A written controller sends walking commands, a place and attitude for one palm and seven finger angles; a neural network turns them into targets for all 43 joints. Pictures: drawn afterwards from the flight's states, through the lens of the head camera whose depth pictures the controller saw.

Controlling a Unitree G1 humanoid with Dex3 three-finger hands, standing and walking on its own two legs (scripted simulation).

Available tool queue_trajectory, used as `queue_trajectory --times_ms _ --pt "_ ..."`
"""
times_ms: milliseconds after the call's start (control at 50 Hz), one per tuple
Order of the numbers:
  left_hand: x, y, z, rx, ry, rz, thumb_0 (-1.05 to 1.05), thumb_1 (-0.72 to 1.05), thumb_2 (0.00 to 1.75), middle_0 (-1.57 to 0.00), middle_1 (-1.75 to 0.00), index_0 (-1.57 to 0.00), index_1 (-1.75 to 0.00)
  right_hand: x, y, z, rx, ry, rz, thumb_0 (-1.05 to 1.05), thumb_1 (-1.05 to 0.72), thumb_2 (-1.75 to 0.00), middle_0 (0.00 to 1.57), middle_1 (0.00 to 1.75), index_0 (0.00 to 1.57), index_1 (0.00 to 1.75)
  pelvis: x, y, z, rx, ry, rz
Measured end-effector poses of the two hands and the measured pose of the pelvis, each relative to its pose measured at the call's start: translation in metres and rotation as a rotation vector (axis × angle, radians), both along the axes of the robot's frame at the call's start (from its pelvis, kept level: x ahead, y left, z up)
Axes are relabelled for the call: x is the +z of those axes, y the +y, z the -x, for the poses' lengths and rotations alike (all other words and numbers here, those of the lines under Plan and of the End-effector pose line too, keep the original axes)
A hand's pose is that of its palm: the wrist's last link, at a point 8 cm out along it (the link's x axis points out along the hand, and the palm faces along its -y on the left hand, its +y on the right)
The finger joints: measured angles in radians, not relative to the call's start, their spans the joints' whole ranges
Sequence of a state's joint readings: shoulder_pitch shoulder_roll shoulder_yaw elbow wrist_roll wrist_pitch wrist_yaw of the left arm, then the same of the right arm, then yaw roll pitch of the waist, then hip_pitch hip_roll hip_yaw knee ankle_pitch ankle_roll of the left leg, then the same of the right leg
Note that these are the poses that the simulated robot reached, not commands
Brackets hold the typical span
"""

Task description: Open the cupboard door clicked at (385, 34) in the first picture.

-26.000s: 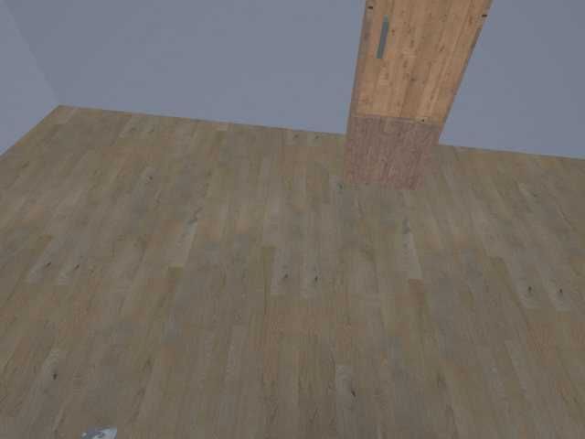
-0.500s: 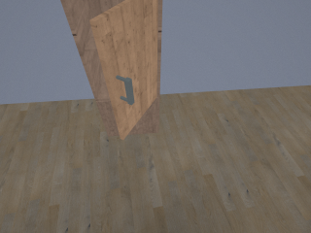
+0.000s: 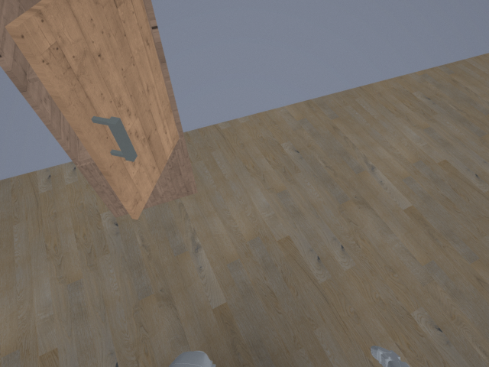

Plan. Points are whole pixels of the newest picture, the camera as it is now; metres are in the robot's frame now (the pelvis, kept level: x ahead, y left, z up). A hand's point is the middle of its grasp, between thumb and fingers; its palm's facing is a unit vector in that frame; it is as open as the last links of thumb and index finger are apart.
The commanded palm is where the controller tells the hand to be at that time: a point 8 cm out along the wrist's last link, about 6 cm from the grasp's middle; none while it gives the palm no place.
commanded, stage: walk to a spot facing it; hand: left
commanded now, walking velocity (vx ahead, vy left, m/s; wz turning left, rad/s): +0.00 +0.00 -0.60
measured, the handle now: (115, 139) +0.55 +0.35 -0.03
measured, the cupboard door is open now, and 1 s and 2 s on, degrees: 56 56 56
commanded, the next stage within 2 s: none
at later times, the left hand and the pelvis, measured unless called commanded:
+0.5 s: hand (163, 362) +0.14 +0.17 -0.17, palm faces -0.27 -0.93 -0.25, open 7.4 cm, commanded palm none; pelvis +0.01 -0.02 -0.01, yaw -17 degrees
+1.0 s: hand (280, 261) +0.34 -0.05 -0.16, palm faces -0.57 -0.79 -0.22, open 7.4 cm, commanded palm none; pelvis +0.11 -0.13 -0.01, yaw -32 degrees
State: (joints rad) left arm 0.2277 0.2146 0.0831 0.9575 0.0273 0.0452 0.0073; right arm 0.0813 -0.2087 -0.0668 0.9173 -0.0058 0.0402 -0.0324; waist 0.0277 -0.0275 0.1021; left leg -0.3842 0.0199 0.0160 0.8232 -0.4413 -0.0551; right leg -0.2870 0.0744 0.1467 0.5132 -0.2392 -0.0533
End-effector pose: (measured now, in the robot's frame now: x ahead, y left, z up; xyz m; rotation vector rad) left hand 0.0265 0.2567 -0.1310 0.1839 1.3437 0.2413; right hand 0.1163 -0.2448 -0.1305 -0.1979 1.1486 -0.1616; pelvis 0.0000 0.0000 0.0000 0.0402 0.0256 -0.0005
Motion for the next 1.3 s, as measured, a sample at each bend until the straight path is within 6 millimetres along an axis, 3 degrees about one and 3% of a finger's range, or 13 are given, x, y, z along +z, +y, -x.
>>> queue_trajectory --times_ms 100,220,320,460,540,620,700,780,900,980,1080,1220,1300 --pt "-0.015 0.011 -0.026 -0.059 -0.028 0.027 0.01 0.9 0.9 -0.21 -0.3 -0.2 -0.3 0.004 0.004 0.001 -0.027 -0.082 0.038 0.01 -0.91 -0.9 0.21 0.3 0.2 0.3 -0.011 0.012 0.001 -0.057 0.015 0.041" --pt "-0.006 0.006 -0.076 -0.142 -0.124 0.035 0.01 0.9 0.9 -0.2 -0.3 -0.2 -0.3 0.003 -0.005 0.049 -0.041 0.025 0.051 0.0 -0.9 -0.9 0.21 0.3 0.21 0.3 -0.005 0.002 0.005 -0.102 -0.004 0.057" --pt "-0.005 -0.015 -0.11 -0.256 -0.192 0.01 0.01 0.9 0.9 -0.2 -0.3 -0.2 -0.3 -0.017 -0.032 0.089 -0.145 0.082 0.029 0.01 -0.9 -0.9 0.21 0.3 0.21 0.3 -0.02 -0.016 0.003 -0.166 -0.003 0.04" --pt "-0.005 -0.038 -0.114 -0.348 -0.113 0.009 0.01 0.9 0.9 -0.2 -0.3 -0.2 -0.3 -0.006 -0.056 0.114 -0.272 0.09 0.048 0.01 -0.91 -0.9 0.21 0.3 0.2 0.3 -0.011 -0.019 -0.002 -0.26 -0.007 0.028" --pt "-0.012 -0.045 -0.121 -0.395 -0.061 0.053 0.01 0.9 0.9 -0.2 -0.3 -0.2 -0.3 0.007 -0.052 0.114 -0.322 0.044 0.061 0.01 -0.91 -0.9 0.2 0.3 0.2 0.3 -0.008 -0.017 -0.017 -0.322 0.001 0.017" --pt "-0.019 -0.058 -0.15 -0.455 -0.035 0.092 0.01 0.9 0.9 -0.2 -0.3 -0.2 -0.3 0.008 -0.042 0.131 -0.374 0.044 0.084 0.01 -0.91 -0.9 0.2 0.3 0.2 0.3 -0.011 -0.016 -0.034 -0.379 0.015 0.048" --pt "-0.008 -0.091 -0.202 -0.528 -0.094 0.126 0.02 0.9 0.9 -0.2 -0.3 -0.2 -0.3 0.015 -0.024 0.166 -0.438 0.161 0.036 0.0 -0.91 -0.9 0.2 0.3 0.2 0.3 0.0 -0.032 -0.05 -0.422 0.026 0.056" --pt "0.001 -0.142 -0.258 -0.627 -0.165 0.152 0.01 0.91 0.9 -0.2 -0.3 -0.2 -0.3 0.013 -0.01 0.198 -0.527 0.277 -0.027 0.01 -0.9 -0.9 0.21 0.3 0.21 0.3 0.002 -0.052 -0.067 -0.476 0.03 0.061" --pt "-0.003 -0.231 -0.333 -0.762 -0.304 0.15 0.01 0.9 0.9 -0.2 -0.3 -0.2 -0.3 -0.014 -0.012 0.227 -0.664 0.399 -0.132 0.01 -0.9 -0.9 0.21 0.3 0.21 0.3 -0.022 -0.103 -0.092 -0.53 0.003 0.032" --pt "-0.002 -0.255 -0.338 -0.762 -0.281 0.129 0.01 0.91 0.9 -0.2 -0.3 -0.2 -0.3 -0.021 -0.046 0.195 -0.7 0.365 -0.132 0.01 -0.91 -0.9 0.21 0.3 0.2 0.3 -0.018 -0.121 -0.109 -0.556 -0.014 0.051" --pt "-0.006 -0.263 -0.325 -0.757 -0.136 0.126 0.01 0.91 0.9 -0.2 -0.3 -0.2 -0.3 -0.008 -0.101 0.111 -0.701 0.162 -0.084 0.01 -0.91 -0.9 0.2 0.29 0.2 0.3 -0.004 -0.144 -0.139 -0.606 -0.001 0.041" --pt "-0.024 -0.25 -0.342 -0.686 -0.015 0.103 0.0 0.92 0.9 -0.21 -0.3 -0.2 -0.3 -0.005 -0.161 -0.003 -0.639 -0.037 -0.008 0.01 -0.91 -0.9 0.2 0.3 0.2 0.3 -0.013 -0.171 -0.203 -0.658 0.009 0.069" --pt "-0.026 -0.262 -0.367 -0.705 0.036 0.071 0.01 0.92 0.9 -0.2 -0.3 -0.2 -0.3 -0.005 -0.173 -0.027 -0.656 -0.049 -0.009 0.0 -0.91 -0.9 0.2 0.3 0.2 0.3 -0.013 -0.193 -0.229 -0.68 -0.002 0.039"
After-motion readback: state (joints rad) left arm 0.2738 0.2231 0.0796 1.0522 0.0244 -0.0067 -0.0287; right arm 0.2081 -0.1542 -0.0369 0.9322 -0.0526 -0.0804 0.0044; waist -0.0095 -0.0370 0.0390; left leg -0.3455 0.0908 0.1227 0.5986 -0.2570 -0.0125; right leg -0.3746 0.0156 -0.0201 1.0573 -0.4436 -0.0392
